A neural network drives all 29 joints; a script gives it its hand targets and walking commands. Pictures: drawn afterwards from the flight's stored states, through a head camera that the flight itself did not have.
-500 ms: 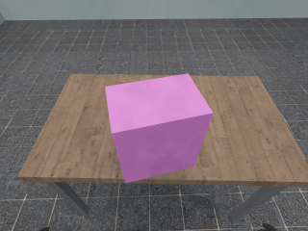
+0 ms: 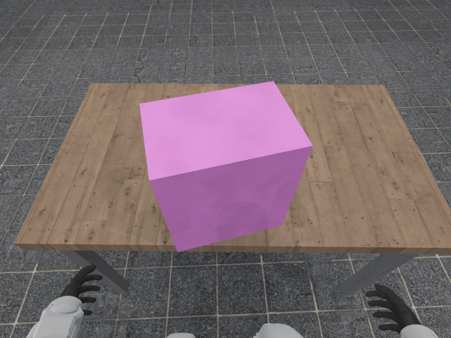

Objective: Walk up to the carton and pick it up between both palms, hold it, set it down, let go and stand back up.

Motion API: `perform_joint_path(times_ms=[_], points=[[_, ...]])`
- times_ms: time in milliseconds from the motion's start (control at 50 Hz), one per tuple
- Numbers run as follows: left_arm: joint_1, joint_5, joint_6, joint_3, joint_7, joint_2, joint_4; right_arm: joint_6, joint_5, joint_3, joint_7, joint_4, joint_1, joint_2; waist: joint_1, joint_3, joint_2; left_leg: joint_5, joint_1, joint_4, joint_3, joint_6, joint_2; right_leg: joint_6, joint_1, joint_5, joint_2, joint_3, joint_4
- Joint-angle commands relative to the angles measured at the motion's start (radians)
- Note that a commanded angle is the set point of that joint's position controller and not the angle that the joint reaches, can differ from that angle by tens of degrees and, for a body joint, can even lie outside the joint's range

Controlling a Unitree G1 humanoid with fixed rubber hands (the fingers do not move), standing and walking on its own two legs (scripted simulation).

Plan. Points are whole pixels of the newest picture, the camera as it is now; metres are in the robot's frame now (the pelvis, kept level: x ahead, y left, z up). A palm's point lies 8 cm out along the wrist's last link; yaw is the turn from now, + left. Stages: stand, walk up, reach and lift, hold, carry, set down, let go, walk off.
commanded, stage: reach and lift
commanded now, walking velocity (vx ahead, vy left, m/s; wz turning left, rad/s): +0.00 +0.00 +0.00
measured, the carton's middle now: (221, 173) +0.41 +0.01 +0.01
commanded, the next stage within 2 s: none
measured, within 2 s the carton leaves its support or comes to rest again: neither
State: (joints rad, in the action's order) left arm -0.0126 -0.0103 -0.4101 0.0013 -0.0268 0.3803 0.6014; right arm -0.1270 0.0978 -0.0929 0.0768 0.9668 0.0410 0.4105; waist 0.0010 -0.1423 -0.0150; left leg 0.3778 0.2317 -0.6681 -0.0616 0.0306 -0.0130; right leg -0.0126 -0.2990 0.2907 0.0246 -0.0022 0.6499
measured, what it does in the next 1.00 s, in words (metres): stands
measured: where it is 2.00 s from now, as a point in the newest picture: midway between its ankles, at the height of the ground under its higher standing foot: outside the picture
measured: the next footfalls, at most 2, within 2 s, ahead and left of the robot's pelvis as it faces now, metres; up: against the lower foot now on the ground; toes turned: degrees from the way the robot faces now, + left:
none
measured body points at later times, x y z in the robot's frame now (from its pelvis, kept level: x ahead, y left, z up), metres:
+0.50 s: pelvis +0.00 +0.01 +0.02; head -0.01 +0.04 +0.46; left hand +0.19 +0.30 -0.05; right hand +0.16 -0.29 -0.04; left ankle -0.01 +0.14 -0.72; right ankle +0.04 -0.11 -0.72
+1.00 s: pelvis +0.01 +0.00 +0.02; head +0.00 +0.01 +0.47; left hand +0.20 +0.26 -0.03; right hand +0.18 -0.28 -0.01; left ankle -0.01 +0.14 -0.72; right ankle +0.04 -0.11 -0.72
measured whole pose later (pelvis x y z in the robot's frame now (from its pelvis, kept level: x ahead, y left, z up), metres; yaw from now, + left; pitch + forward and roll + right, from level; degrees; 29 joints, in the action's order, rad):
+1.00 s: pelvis +0.01 +0.00 +0.02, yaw +0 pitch -5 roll +0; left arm 0.23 -0.01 -0.04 -0.12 -0.05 0.22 0.39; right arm -0.21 -0.13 -0.06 0.11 0.54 0.26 0.33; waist 0.00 -0.05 0.02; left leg 0.26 0.07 -0.41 -0.06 0.02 -0.03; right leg -0.02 -0.13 0.18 0.03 0.00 0.39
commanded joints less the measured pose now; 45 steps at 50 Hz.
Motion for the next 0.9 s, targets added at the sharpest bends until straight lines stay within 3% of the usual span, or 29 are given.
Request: perform_joint_path(times_ms=[0, 20, 40, 80, 100, 120, 160, 180, 240, 260, 280, 300, 320, 360, 380, 400, 420, 500, 540, 560, 620, 640, 660, 700, 720, 780, 800, 820, 880], points=[[0.075, -0.067, -0.040, -0.225, 0.034, 0.198, -0.129, -0.037, -0.113, -0.017, -0.017, -0.166, 0.064, 0.136, -0.065, 0.260, 0.148, -0.321, 0.036, 0.119, 0.133, -0.006, 0.015, -0.007, 0.351, -0.497, -0.017, 0.033, -0.124], [0.084, -0.079, -0.027, -0.258, 0.042, 0.214, -0.115, -0.042, -0.113, -0.011, -0.027, -0.172, 0.064, 0.143, -0.076, 0.270, 0.203, -0.301, 0.060, 0.108, 0.134, -0.015, 0.019, 0.009, 0.371, -0.557, -0.035, 0.011, -0.111], [0.085, -0.096, -0.015, -0.283, 0.042, 0.223, -0.110, -0.044, -0.126, 0.026, -0.037, -0.183, 0.080, 0.102, -0.113, 0.283, 0.176, -0.256, 0.092, 0.122, 0.143, -0.019, 0.033, 0.017, 0.387, -0.557, -0.058, -0.012, -0.111], [0.086, -0.084, -0.002, -0.304, 0.028, 0.203, -0.141, -0.060, -0.130, 0.026, -0.041, -0.218, 0.044, 0.129, -0.094, 0.294, 0.173, -0.277, 0.139, 0.138, 0.132, -0.024, 0.026, 0.022, 0.422, -0.596, -0.049, -0.010, -0.116], [0.045, -0.073, 0.017, -0.328, 0.027, 0.226, -0.150, -0.071, -0.142, 0.050, -0.042, -0.256, 0.014, 0.122, -0.135, 0.289, 0.161, -0.258, 0.153, 0.159, 0.162, -0.031, 0.041, 0.030, 0.433, -0.593, -0.071, -0.044, -0.137], [0.047, -0.069, 0.021, -0.316, 0.025, 0.193, -0.154, -0.068, -0.117, 0.057, -0.038, -0.236, 0.029, 0.102, -0.095, 0.287, 0.147, -0.238, 0.114, 0.181, 0.152, -0.021, 0.038, 0.035, 0.422, -0.528, -0.064, -0.032, -0.140], [0.064, -0.061, 0.042, -0.303, 0.029, 0.170, -0.179, -0.061, -0.130, 0.073, -0.033, -0.219, 0.065, 0.114, -0.098, 0.273, 0.132, -0.301, 0.070, 0.198, 0.143, -0.022, 0.036, 0.031, 0.413, -0.503, -0.042, -0.016, -0.163], [0.057, -0.059, 0.055, -0.287, 0.026, 0.160, -0.154, -0.062, -0.135, 0.057, -0.031, -0.227, 0.067, 0.091, -0.066, 0.244, 0.105, -0.258, 0.062, 0.198, 0.133, -0.019, 0.030, 0.033, 0.341, -0.430, -0.049, -0.013, -0.164], [0.077, -0.037, 0.093, -0.249, 0.005, 0.100, -0.255, -0.067, -0.165, 0.069, 0.004, -0.224, 0.094, 0.071, -0.062, 0.233, 0.000, -0.316, 0.021, 0.238, 0.123, -0.006, 0.020, -0.003, 0.338, -0.289, -0.016, 0.003, -0.223], [0.088, -0.037, 0.092, -0.243, 0.005, 0.109, -0.231, -0.061, -0.183, 0.069, 0.006, -0.205, 0.105, 0.071, -0.053, 0.211, 0.032, -0.327, -0.002, 0.244, 0.132, 0.001, 0.026, -0.001, 0.303, -0.293, -0.011, 0.010, -0.227], [0.087, -0.026, 0.113, -0.219, 0.004, 0.096, -0.296, -0.070, -0.176, 0.042, 0.008, -0.218, 0.128, 0.087, -0.012, 0.230, 0.030, -0.337, -0.035, 0.264, 0.122, 0.006, 0.027, 0.007, 0.337, -0.293, 0.001, 0.028, -0.238], [0.082, -0.028, 0.118, -0.232, 0.000, 0.081, -0.244, -0.069, -0.162, 0.055, 0.013, -0.217, 0.088, 0.079, -0.053, 0.226, 0.009, -0.357, -0.029, 0.257, 0.121, 0.011, 0.017, -0.010, 0.314, -0.260, -0.002, 0.029, -0.249], [0.076, -0.028, 0.124, -0.192, -0.007, 0.069, -0.265, -0.073, -0.173, 0.049, 0.016, -0.201, 0.094, 0.086, -0.016, 0.235, -0.038, -0.344, -0.022, 0.245, 0.117, 0.016, 0.007, -0.019, 0.297, -0.235, -0.004, 0.028, -0.249], [0.095, -0.031, 0.122, -0.180, -0.014, 0.033, -0.279, -0.073, -0.180, 0.023, 0.035, -0.247, 0.079, 0.117, 0.002, 0.185, -0.041, -0.312, -0.002, 0.298, 0.097, 0.010, 0.003, -0.020, 0.307, -0.212, 0.024, 0.049, -0.265], [0.128, -0.013, 0.134, -0.180, -0.013, 0.032, -0.290, -0.072, -0.180, 0.017, 0.037, -0.258, 0.110, 0.130, -0.013, 0.191, -0.031, -0.294, -0.010, 0.305, 0.101, 0.006, -0.004, -0.024, 0.328, -0.200, 0.015, 0.048, -0.276], [0.136, -0.010, 0.137, -0.171, -0.015, 0.002, -0.264, -0.075, -0.181, 0.018, 0.043, -0.301, 0.083, 0.122, 0.003, 0.174, -0.011, -0.254, -0.001, 0.322, 0.091, -0.002, -0.008, -0.027, 0.315, -0.173, 0.032, 0.061, -0.270], [0.128, -0.002, 0.137, -0.149, -0.021, 0.008, -0.289, -0.076, -0.193, -0.002, 0.046, -0.291, 0.092, 0.121, -0.007, 0.159, -0.052, -0.277, 0.018, 0.337, 0.096, 0.005, 0.001, -0.029, 0.333, -0.185, 0.035, 0.060, -0.276], [0.125, -0.007, 0.143, -0.131, -0.044, -0.035, -0.327, -0.059, -0.187, -0.029, 0.066, -0.343, 0.057, 0.155, -0.011, 0.123, -0.087, -0.127, 0.142, 0.411, 0.087, -0.015, -0.019, -0.013, 0.416, -0.157, 0.047, 0.059, -0.230], [0.131, -0.017, 0.155, -0.140, -0.026, -0.008, -0.298, -0.063, -0.175, -0.027, 0.057, -0.367, 0.087, 0.148, -0.005, 0.126, -0.021, -0.095, 0.147, 0.404, 0.091, -0.025, -0.011, -0.017, 0.407, -0.148, 0.034, 0.048, -0.265], [0.121, -0.013, 0.161, -0.138, -0.042, -0.021, -0.330, -0.054, -0.202, 0.002, 0.060, -0.386, 0.085, 0.116, -0.026, 0.105, -0.031, -0.092, 0.133, 0.417, 0.103, -0.035, -0.006, -0.010, 0.414, -0.120, 0.030, 0.032, -0.267], [0.097, -0.015, 0.186, -0.130, -0.058, -0.039, -0.364, -0.057, -0.208, -0.006, 0.066, -0.376, 0.083, 0.120, -0.013, 0.135, -0.096, -0.121, 0.146, 0.419, 0.108, -0.010, -0.005, -0.011, 0.408, -0.135, 0.043, 0.040, -0.252], [0.139, -0.028, 0.183, -0.158, -0.052, -0.043, -0.350, -0.053, -0.224, 0.003, 0.070, -0.396, 0.115, 0.113, -0.033, 0.112, -0.073, -0.131, 0.116, 0.409, 0.111, -0.019, 0.009, -0.010, 0.389, -0.123, 0.033, 0.028, -0.273], [0.120, -0.006, 0.203, -0.137, -0.051, -0.035, -0.402, -0.054, -0.213, -0.004, 0.063, -0.438, 0.111, 0.108, -0.020, 0.144, -0.006, -0.157, 0.079, 0.400, 0.118, -0.012, 0.014, -0.005, 0.374, -0.139, 0.038, 0.027, -0.290], [0.168, -0.020, 0.226, -0.175, -0.036, -0.027, -0.337, -0.055, -0.215, 0.029, 0.049, -0.457, 0.156, 0.078, -0.043, 0.112, 0.020, -0.216, 0.014, 0.365, 0.126, -0.019, 0.043, -0.011, 0.334, -0.127, 0.006, -0.006, -0.330], [0.150, -0.003, 0.235, -0.164, -0.034, -0.019, -0.374, -0.059, -0.194, 0.022, 0.039, -0.467, 0.143, 0.068, -0.027, 0.152, 0.057, -0.233, -0.023, 0.357, 0.126, -0.021, 0.041, -0.007, 0.333, -0.136, 0.000, -0.007, -0.340], [0.207, 0.001, 0.276, -0.213, -0.026, -0.035, -0.324, -0.069, -0.243, 0.087, 0.033, -0.507, 0.206, 0.029, -0.057, 0.170, 0.066, -0.305, -0.062, 0.341, 0.130, -0.024, 0.058, 0.000, 0.327, -0.197, -0.010, -0.030, -0.345], [0.206, 0.019, 0.304, -0.185, -0.027, -0.049, -0.339, -0.083, -0.247, 0.062, 0.028, -0.526, 0.196, 0.015, -0.036, 0.165, 0.060, -0.335, -0.073, 0.342, 0.116, -0.015, 0.059, 0.005, 0.294, -0.220, -0.006, -0.016, -0.351], [0.241, 0.031, 0.314, -0.211, -0.021, -0.053, -0.310, -0.087, -0.250, 0.081, 0.029, -0.549, 0.242, 0.000, -0.060, 0.182, 0.092, -0.357, -0.047, 0.333, 0.120, -0.026, 0.065, 0.014, 0.341, -0.293, -0.024, -0.028, -0.344], [0.221, 0.055, 0.402, -0.200, -0.024, -0.053, -0.336, -0.138, -0.263, 0.095, 0.017, -0.585, 0.221, -0.013, -0.047, 0.229, 0.105, -0.379, -0.071, 0.326, 0.114, -0.015, 0.063, 0.028, 0.345, -0.340, -0.016, -0.036, -0.336]])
